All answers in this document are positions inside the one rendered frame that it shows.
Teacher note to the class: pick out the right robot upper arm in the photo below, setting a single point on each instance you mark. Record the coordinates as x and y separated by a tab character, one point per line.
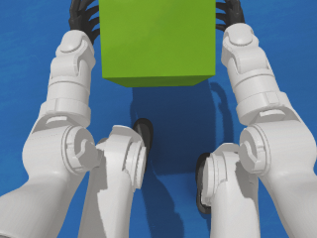
283	154

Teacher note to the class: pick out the robot left foot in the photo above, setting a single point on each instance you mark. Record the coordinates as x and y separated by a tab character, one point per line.
145	129

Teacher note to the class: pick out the carton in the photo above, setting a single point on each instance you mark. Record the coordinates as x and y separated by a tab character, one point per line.
157	43

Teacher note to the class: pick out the robot right foot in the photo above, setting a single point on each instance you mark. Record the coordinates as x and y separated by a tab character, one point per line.
203	208

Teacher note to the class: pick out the left robot forearm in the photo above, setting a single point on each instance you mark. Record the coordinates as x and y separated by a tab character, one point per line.
69	84

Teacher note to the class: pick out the robot left hand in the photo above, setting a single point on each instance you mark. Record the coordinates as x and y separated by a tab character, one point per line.
79	18

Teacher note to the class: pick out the left robot upper arm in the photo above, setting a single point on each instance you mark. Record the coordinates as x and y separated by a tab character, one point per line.
56	161

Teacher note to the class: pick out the robot foot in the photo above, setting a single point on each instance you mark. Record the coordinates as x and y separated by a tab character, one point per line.
145	129
203	208

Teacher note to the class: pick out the right robot forearm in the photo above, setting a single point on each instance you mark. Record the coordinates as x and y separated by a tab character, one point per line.
253	82

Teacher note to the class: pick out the robot right hand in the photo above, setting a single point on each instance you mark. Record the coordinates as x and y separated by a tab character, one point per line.
233	14

